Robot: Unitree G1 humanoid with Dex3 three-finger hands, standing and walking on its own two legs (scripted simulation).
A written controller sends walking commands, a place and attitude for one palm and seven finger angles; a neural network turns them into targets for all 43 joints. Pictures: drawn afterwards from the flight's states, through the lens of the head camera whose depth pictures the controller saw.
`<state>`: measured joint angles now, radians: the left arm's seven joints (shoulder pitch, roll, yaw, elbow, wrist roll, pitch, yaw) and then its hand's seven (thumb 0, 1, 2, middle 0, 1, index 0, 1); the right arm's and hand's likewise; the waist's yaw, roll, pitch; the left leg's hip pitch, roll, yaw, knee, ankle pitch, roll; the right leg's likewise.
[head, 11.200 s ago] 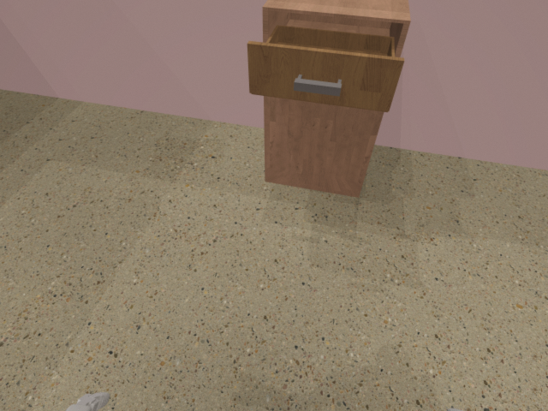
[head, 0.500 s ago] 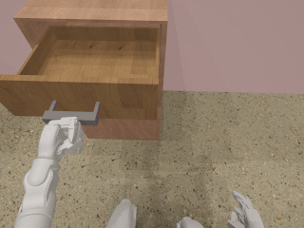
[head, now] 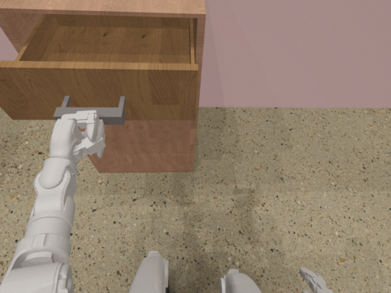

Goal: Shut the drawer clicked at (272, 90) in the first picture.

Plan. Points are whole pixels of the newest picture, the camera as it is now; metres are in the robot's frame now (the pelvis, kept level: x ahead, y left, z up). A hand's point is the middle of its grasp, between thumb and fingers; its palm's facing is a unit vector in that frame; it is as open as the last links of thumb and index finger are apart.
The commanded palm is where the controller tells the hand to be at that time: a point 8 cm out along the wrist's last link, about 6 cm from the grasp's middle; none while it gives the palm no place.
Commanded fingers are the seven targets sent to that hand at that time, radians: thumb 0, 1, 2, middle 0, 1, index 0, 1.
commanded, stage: push the drawer shut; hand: left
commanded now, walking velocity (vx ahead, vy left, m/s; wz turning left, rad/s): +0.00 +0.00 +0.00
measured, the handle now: (93, 108) +0.48 +0.23 +0.06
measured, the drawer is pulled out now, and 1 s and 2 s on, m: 0.19 0.08 0.00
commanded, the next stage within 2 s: pull the fist back off the drawer in 1.92 s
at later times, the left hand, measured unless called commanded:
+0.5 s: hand (104, 116) +0.46 +0.20 +0.06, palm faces +0.01 -1.00 -0.04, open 2.9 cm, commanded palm +0.46 +0.24 +0.07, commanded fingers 0.00 0.90 0.90 -1.40 -1.60 -1.40 -1.60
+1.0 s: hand (107, 99) +0.51 +0.21 +0.06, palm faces +0.01 -1.00 -0.03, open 3.1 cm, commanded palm +0.52 +0.24 +0.07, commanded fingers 0.00 0.90 0.90 -1.40 -1.60 -1.40 -1.60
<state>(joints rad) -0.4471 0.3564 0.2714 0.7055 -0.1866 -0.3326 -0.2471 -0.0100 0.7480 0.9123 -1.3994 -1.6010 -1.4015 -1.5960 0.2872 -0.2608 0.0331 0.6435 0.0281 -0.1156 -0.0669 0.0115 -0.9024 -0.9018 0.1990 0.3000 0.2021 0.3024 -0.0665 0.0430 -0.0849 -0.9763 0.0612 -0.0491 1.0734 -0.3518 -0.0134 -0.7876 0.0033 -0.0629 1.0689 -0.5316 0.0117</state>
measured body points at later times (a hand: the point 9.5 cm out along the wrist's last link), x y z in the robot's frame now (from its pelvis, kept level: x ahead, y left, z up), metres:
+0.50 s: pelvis +0.01 +0.00 -0.01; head +0.11 +0.02 +0.43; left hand +0.46 +0.26 +0.06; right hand +0.08 -0.26 -0.12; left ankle +0.09 +0.12 -0.66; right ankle +0.00 -0.13 -0.66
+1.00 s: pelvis +0.00 +0.00 -0.02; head +0.13 +0.02 +0.41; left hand +0.50 +0.26 +0.07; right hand +0.02 -0.27 -0.13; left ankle +0.09 +0.12 -0.66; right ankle +0.00 -0.13 -0.66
